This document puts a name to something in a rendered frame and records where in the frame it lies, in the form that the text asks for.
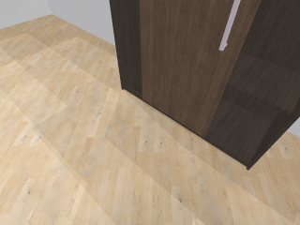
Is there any wardrobe door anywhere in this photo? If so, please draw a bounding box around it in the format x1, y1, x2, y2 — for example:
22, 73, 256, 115
140, 0, 262, 137
115, 0, 143, 94

